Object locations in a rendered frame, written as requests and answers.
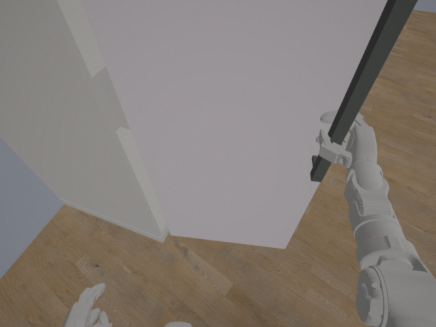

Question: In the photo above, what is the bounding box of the fridge door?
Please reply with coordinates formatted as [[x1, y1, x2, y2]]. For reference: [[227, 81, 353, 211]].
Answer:
[[80, 0, 388, 249]]

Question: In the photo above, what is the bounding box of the robot left hand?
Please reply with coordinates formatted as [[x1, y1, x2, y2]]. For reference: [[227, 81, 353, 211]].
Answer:
[[62, 283, 112, 327]]

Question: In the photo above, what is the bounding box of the handle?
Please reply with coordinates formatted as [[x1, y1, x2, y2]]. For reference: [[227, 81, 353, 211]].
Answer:
[[310, 0, 418, 182]]

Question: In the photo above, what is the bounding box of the robot right forearm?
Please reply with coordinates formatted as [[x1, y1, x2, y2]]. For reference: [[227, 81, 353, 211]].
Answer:
[[344, 161, 436, 280]]

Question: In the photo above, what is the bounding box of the right robot upper arm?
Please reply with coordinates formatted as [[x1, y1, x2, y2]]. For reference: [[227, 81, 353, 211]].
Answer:
[[356, 265, 436, 327]]

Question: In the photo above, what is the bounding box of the robot right hand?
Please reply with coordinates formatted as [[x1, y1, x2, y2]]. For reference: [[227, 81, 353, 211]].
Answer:
[[316, 110, 377, 170]]

